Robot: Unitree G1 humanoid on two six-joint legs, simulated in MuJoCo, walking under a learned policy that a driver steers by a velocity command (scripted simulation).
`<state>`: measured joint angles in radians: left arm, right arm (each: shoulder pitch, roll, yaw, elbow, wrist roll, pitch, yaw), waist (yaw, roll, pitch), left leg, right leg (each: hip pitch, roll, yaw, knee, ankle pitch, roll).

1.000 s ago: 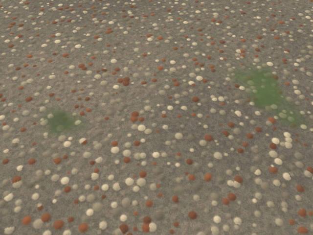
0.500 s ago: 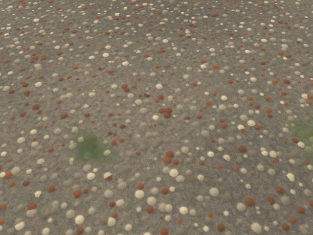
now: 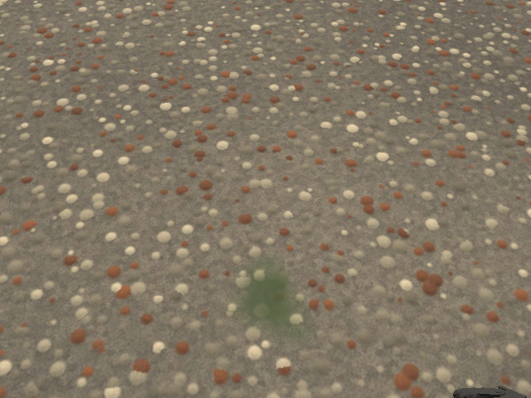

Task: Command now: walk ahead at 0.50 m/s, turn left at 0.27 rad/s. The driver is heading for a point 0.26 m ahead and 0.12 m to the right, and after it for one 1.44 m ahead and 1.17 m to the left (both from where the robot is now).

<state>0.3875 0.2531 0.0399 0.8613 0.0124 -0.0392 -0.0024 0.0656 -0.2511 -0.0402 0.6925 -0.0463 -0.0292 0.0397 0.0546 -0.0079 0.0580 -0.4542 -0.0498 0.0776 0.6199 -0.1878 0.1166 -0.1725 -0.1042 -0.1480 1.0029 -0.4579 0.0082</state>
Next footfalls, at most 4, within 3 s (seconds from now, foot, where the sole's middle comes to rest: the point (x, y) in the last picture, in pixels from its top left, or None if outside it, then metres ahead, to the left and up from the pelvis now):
0.50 right None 0.44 -0.10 -0.76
1.02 left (212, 318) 0.63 0.19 -0.76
1.56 right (205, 206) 0.99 0.26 -0.76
2.10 left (89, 205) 0.96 0.60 -0.76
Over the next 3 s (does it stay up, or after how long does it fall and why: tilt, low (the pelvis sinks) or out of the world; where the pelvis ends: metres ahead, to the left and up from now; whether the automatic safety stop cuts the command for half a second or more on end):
stays up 1.15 0.90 0.03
